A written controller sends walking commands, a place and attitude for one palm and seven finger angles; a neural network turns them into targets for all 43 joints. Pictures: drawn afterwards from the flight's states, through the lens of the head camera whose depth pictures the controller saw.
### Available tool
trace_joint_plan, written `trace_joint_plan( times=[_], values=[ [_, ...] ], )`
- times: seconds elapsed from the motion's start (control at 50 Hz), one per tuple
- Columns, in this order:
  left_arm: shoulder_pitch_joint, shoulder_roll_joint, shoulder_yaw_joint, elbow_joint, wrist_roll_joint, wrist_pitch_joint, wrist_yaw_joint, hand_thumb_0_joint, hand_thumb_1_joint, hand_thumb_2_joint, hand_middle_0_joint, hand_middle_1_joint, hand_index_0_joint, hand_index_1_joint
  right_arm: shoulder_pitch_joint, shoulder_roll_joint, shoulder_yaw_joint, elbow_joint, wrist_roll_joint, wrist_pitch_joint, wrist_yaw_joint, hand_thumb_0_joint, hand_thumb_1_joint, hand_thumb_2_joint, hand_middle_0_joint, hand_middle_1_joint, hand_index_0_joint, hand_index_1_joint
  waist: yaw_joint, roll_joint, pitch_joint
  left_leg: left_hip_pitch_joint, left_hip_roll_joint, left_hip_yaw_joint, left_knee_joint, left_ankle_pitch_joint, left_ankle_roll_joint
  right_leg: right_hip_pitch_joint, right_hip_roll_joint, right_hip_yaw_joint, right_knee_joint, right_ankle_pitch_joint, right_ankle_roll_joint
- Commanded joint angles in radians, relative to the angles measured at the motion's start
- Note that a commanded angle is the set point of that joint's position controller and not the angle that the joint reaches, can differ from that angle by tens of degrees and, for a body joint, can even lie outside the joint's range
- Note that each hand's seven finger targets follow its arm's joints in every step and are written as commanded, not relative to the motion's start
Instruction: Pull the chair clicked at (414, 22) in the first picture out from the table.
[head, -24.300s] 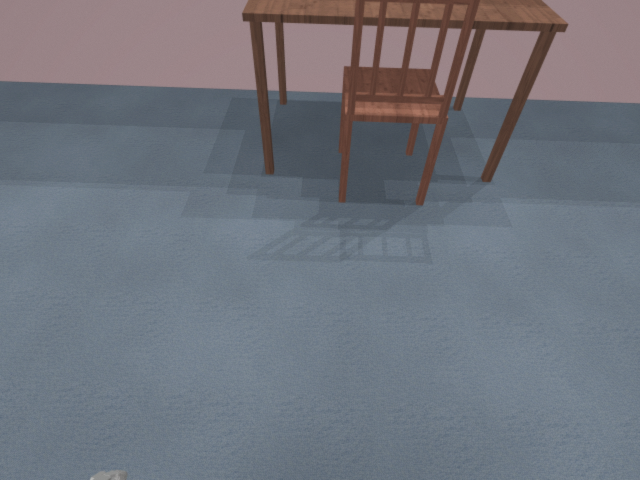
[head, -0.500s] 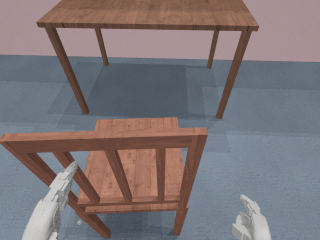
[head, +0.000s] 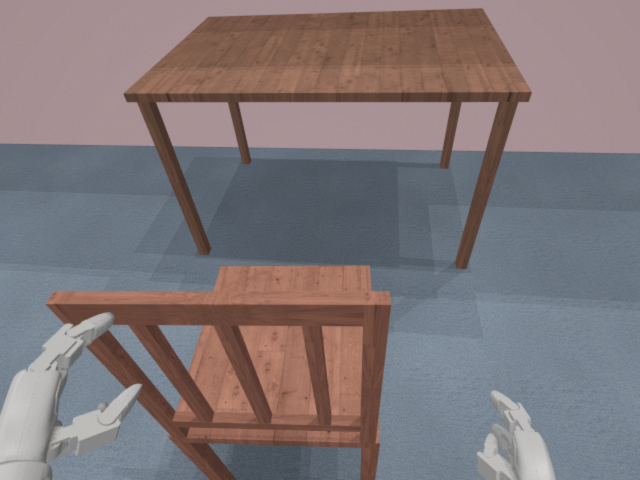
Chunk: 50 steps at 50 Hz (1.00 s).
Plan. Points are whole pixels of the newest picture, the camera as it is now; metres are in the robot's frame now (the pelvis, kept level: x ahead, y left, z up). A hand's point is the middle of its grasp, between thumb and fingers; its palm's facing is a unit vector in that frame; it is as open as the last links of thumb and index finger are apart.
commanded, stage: draw the hand back to the body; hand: left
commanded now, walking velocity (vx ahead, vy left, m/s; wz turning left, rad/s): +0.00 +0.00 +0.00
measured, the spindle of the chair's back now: (248, 378) +0.27 +0.16 -0.06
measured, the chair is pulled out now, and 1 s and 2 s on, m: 0.67 0.67 0.67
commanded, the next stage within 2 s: step back with the hand held close in 0.50 s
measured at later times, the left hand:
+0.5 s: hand (87, 344) +0.19 +0.25 +0.16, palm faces +0.42 -0.80 -0.43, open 7.4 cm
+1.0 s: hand (52, 348) +0.18 +0.29 +0.16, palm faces +0.35 -0.79 -0.51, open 7.4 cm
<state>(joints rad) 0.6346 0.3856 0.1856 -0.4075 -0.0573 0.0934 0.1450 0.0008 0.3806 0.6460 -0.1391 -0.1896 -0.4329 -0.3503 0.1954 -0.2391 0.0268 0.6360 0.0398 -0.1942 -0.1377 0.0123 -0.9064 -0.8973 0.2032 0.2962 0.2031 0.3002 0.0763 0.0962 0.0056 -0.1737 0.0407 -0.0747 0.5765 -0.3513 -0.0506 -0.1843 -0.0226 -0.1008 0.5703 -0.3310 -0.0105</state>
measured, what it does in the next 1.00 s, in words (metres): stands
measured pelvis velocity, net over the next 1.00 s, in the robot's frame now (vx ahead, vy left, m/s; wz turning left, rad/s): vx -0.03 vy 0.03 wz -0.05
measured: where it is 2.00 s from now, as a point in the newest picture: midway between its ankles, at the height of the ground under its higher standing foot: outside the picture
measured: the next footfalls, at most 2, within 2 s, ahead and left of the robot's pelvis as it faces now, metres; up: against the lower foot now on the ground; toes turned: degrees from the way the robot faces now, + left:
right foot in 1.86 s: -0.05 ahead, -0.11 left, +0.00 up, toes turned -3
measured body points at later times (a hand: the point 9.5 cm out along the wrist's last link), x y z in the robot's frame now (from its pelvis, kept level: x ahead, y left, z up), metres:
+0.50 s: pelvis +0.00 +0.00 +0.01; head -0.02 -0.03 +0.46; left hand +0.16 +0.29 +0.18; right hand +0.17 -0.24 -0.08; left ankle -0.02 +0.16 -0.73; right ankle -0.01 -0.11 -0.73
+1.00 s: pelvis -0.03 +0.03 +0.01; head +0.00 +0.03 +0.46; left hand +0.16 +0.33 +0.18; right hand +0.15 -0.21 -0.08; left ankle -0.02 +0.16 -0.73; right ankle -0.01 -0.11 -0.73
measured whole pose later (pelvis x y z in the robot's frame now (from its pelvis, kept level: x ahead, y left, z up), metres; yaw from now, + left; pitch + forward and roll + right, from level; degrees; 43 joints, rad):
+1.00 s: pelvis -0.03 +0.03 +0.01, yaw -3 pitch +0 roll +0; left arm 0.58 0.41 0.39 -0.52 -0.05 -0.09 0.16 0.01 0.89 0.90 -0.22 -0.30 -0.21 -0.30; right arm 0.14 -0.20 -0.01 0.60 0.03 -0.03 -0.09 0.01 -0.91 -0.90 0.20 0.30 0.20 0.30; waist 0.02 0.02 0.06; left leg -0.24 0.01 -0.01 0.50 -0.26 -0.01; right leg -0.26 -0.05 -0.04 0.47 -0.21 0.03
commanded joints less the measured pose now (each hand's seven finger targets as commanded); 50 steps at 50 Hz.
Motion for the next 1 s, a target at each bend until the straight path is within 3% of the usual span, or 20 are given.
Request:
trace_joint_plan(
  times=[0.0,0.02,0.1,0.18,0.22,0.28,0.36,0.38,0.58,0.6,0.62,0.66,0.72,0.78,0.84,0.86,0.88,0.96,0.98],
  values=[
    [-0.291,0.239,0.271,-0.329,-0.001,-0.154,0.064,0.0,0.719,0.813,-0.175,-0.262,-0.175,-0.262,-0.135,-0.092,-0.038,-0.147,-0.009,-0.069,-0.003,0.0,-0.9,-0.9,0.2,0.3,0.2,0.3,-0.033,-0.012,-0.064,0.031,-0.007,0.049,-0.091,0.222,0.063,0.016,-0.05,0.047,-0.142,0.251,0.002],
    [-0.313,0.245,0.272,-0.344,0.003,-0.161,0.061,0.0,0.755,0.83,-0.18,-0.27,-0.18,-0.27,-0.135,-0.093,-0.036,-0.147,-0.009,-0.074,0.001,0.0,-0.9,-0.9,0.2,0.3,0.2,0.3,-0.03,0.017,-0.093,0.054,-0.007,0.053,-0.092,0.226,0.065,0.024,-0.053,0.049,-0.142,0.255,0.003],
    [-0.367,0.266,0.308,-0.333,0.0,-0.174,0.062,0.0,0.9,0.9,-0.2,-0.3,-0.2,-0.3,-0.144,-0.096,-0.038,-0.135,-0.009,-0.078,0.006,0.0,-0.9,-0.9,0.2,0.3,0.2,0.3,-0.026,0.026,-0.074,0.064,-0.004,0.049,-0.112,0.235,0.063,0.033,-0.053,0.05,-0.153,0.255,0.002],
    [-0.212,0.116,0.252,-0.087,-0.008,-0.166,0.035,0.0,0.9,0.9,-0.2,-0.3,-0.2,-0.3,-0.155,-0.082,-0.053,-0.118,-0.004,-0.043,0.028,0.0,-0.9,-0.9,0.2,0.3,0.2,0.3,-0.024,-0.083,0.007,0.019,0.003,0.055,-0.131,0.224,0.064,0.03,-0.047,0.038,-0.17,0.25,0.005],
    [-0.176,0.106,0.248,-0.055,-0.015,-0.174,0.023,0.0,0.9,0.9,-0.2,-0.3,-0.2,-0.3,-0.166,-0.089,-0.063,-0.125,-0.004,-0.01,0.039,0.0,-0.9,-0.9,0.2,0.3,0.2,0.3,-0.021,-0.146,0.015,-0.001,0.006,0.055,-0.136,0.222,0.069,0.039,-0.045,0.042,-0.168,0.258,0.01],
    [-0.181,0.138,0.266,-0.089,-0.016,-0.19,0.014,0.0,0.9,0.9,-0.2,-0.3,-0.2,-0.3,-0.176,-0.089,-0.067,-0.134,-0.001,0.018,0.042,0.0,-0.9,-0.9,0.2,0.3,0.2,0.3,-0.018,-0.108,-0.002,-0.005,0.007,0.055,-0.146,0.214,0.07,0.053,-0.049,0.047,-0.175,0.243,0.006],
    [-0.218,0.192,0.302,-0.228,-0.014,-0.212,0.021,0.0,0.9,0.9,-0.2,-0.3,-0.2,-0.3,-0.183,-0.082,-0.063,-0.16,-0.002,0.01,0.035,0.0,-0.9,-0.9,0.2,0.3,0.2,0.3,-0.01,-0.054,-0.082,0.044,0.005,0.064,-0.144,0.241,0.071,0.072,-0.049,0.056,-0.174,0.266,0.005],
    [-0.235,0.218,0.321,-0.243,-0.012,-0.21,0.026,0.0,0.9,0.9,-0.2,-0.3,-0.2,-0.3,-0.178,-0.083,-0.061,-0.153,-0.003,0.008,0.03,0.0,-0.9,-0.9,0.2,0.3,0.2,0.3,-0.013,-0.01,-0.082,0.042,0.004,0.065,-0.147,0.239,0.068,0.08,-0.051,0.058,-0.177,0.266,0.002],
    [-0.227,0.155,0.272,-0.195,-0.004,-0.2,0.032,0.0,0.9,0.9,-0.2,-0.3,-0.2,-0.3,-0.162,-0.091,-0.066,-0.137,-0.001,-0.004,0.027,0.0,-0.9,-0.9,0.2,0.3,0.2,0.3,-0.023,-0.018,-0.036,0.04,0.008,0.057,-0.172,0.233,0.062,0.058,-0.039,0.045,-0.182,0.23,-0.003],
    [-0.254,0.122,0.232,-0.188,-0.004,-0.199,0.029,0.0,0.9,0.9,-0.2,-0.3,-0.2,-0.3,-0.162,-0.095,-0.063,-0.136,-0.004,-0.002,0.029,0.0,-0.9,-0.9,0.2,0.3,0.2,0.3,-0.033,-0.038,-0.025,0.039,0.007,0.054,-0.177,0.228,0.061,0.046,-0.037,0.044,-0.179,0.22,-0.001],
    [-0.405,0.296,0.4,-0.276,-0.014,-0.248,0.029,0.0,0.9,0.9,-0.2,-0.3,-0.2,-0.3,-0.126,-0.122,-0.077,-0.158,-0.003,0.024,0.036,0.0,-0.9,-0.9,0.2,0.3,0.2,0.3,-0.047,-0.066,0.06,-0.046,0.028,0.038,-0.14,0.179,0.081,-0.022,-0.08,0.15,-0.241,0.271,-0.001],
    [-0.245,0.17,0.323,-0.125,-0.005,-0.246,0.01,0.0,0.9,0.9,-0.2,-0.3,-0.2,-0.3,-0.13,-0.099,-0.078,-0.148,-0.008,0.049,0.045,0.0,-0.9,-0.9,0.2,0.3,0.2,0.3,-0.061,-0.151,0.03,-0.037,0.017,0.025,-0.108,0.157,0.074,-0.019,-0.109,0.161,-0.25,0.263,-0.014],
    [-0.122,0.135,0.302,-0.157,0.001,-0.252,0.008,0.0,0.9,0.9,-0.2,-0.3,-0.2,-0.3,-0.141,-0.101,-0.081,-0.168,-0.012,0.084,0.05,0.0,-0.9,-0.9,0.2,0.3,0.2,0.3,-0.058,-0.076,-0.058,-0.035,0.037,0.019,-0.133,0.288,0.072,0.044,-0.104,0.12,-0.181,0.364,-0.01],
    [-0.085,0.174,0.332,-0.251,0.008,-0.252,0.02,0.0,0.9,0.9,-0.2,-0.3,-0.2,-0.3,-0.153,-0.101,-0.086,-0.184,-0.014,0.109,0.049,0.0,-0.9,-0.9,0.2,0.3,0.2,0.3,-0.057,-0.031,-0.132,-0.023,0.065,0.007,-0.16,0.442,0.075,0.097,-0.092,0.09,-0.13,0.433,0.001],
    [-0.07,0.191,0.349,-0.313,0.007,-0.255,0.029,0.0,0.9,0.9,-0.2,-0.3,-0.2,-0.3,-0.154,-0.09,-0.085,-0.198,-0.015,0.118,0.043,0.0,-0.9,-0.9,0.2,0.3,0.2,0.3,-0.053,-0.053,-0.175,-0.012,0.083,0.001,-0.15,0.536,0.073,0.092,-0.079,0.08,-0.097,0.453,0.009],
    [-0.07,0.198,0.357,-0.322,0.005,-0.256,0.031,0.0,0.9,0.9,-0.2,-0.3,-0.2,-0.3,-0.155,-0.086,-0.085,-0.199,-0.015,0.118,0.041,0.0,-0.9,-0.9,0.2,0.3,0.2,0.3,-0.052,-0.046,-0.181,-0.011,0.089,0.0,-0.15,0.544,0.074,0.084,-0.077,0.082,-0.09,0.444,0.011],
    [-0.082,0.221,0.374,-0.341,0.005,-0.257,0.037,0.0,0.9,0.9,-0.2,-0.3,-0.2,-0.3,-0.155,-0.088,-0.087,-0.191,-0.016,0.117,0.036,0.0,-0.9,-0.9,0.2,0.3,0.2,0.3,-0.056,0.006,-0.183,-0.014,0.093,-0.003,-0.158,0.548,0.078,0.086,-0.078,0.081,-0.082,0.434,0.012],
    [-0.072,0.195,0.357,-0.332,0.002,-0.254,0.04,0.0,0.9,0.9,-0.2,-0.3,-0.2,-0.3,-0.139,-0.084,-0.087,-0.189,-0.02,0.11,0.033,0.0,-0.9,-0.9,0.2,0.3,0.2,0.3,-0.055,0.001,-0.173,-0.047,0.111,-0.016,-0.151,0.529,0.077,0.053,-0.065,0.079,-0.063,0.341,0.013],
    [-0.075,0.203,0.363,-0.331,0.0,-0.251,0.043,0.0,0.9,0.9,-0.2,-0.3,-0.2,-0.3,-0.141,-0.085,-0.089,-0.182,-0.02,0.107,0.03,0.0,-0.9,-0.9,0.2,0.3,0.2,0.3,-0.057,0.033,-0.168,-0.061,0.115,-0.019,-0.163,0.501,0.082,0.054,-0.069,0.08,-0.061,0.318,0.014]
  ],
)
